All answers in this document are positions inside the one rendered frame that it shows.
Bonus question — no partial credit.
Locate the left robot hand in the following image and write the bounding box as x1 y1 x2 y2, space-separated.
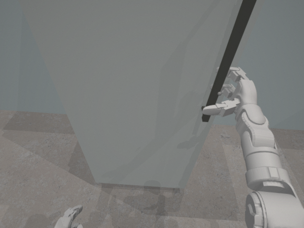
54 205 83 228

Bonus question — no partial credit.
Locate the robot right forearm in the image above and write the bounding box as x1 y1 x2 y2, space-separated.
235 104 304 211

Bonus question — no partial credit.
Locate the fridge door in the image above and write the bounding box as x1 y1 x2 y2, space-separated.
18 0 265 189

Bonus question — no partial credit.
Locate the right robot upper arm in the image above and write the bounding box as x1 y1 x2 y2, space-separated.
245 191 304 228

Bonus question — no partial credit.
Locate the handle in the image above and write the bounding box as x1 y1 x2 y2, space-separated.
202 0 256 122

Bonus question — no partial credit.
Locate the right robot hand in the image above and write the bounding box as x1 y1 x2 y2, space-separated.
202 67 257 117

